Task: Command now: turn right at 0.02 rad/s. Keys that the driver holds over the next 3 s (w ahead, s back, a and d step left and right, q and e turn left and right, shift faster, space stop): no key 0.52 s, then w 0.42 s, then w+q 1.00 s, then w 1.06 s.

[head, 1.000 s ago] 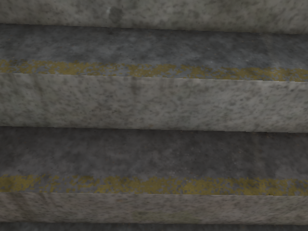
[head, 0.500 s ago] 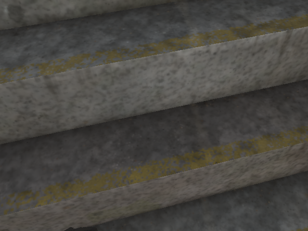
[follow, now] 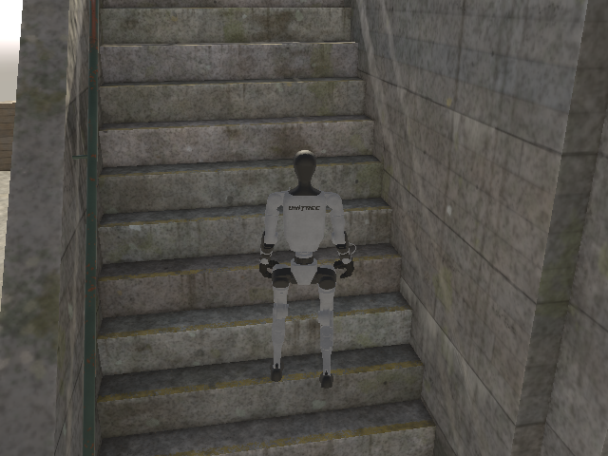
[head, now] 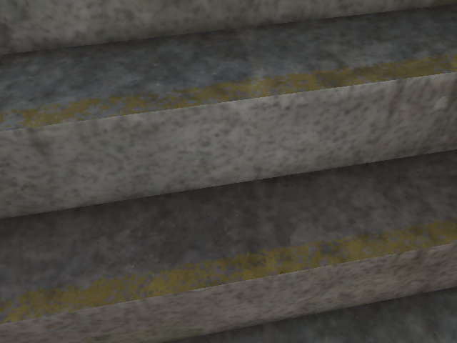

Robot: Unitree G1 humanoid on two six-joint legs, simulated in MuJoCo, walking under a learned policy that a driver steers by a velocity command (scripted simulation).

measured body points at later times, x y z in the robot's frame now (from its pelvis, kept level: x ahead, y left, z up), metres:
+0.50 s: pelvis -0.02 -0.19 -0.05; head +0.02 -0.22 +0.39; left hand +0.13 +0.10 -0.10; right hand +0.22 -0.40 -0.17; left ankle -0.06 +0.02 -0.65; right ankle +0.12 -0.38 -0.66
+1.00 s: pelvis -0.10 -0.29 -0.18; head -0.08 -0.29 +0.27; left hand +0.10 -0.08 -0.28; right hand -0.10 -0.55 -0.30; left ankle -0.18 -0.20 -0.91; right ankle -0.09 -0.43 -0.65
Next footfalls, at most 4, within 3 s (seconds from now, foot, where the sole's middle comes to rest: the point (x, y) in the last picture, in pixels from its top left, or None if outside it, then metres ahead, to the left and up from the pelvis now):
0.20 right None -0.17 -0.09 -0.88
0.28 left None -0.02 0.05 -0.72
0.48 right None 0.16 -0.39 -0.70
0.78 left None -0.14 -0.20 -0.95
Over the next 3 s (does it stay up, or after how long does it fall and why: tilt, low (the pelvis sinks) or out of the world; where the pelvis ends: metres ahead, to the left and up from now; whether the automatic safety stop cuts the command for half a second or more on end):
stays up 0.24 -0.10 0.18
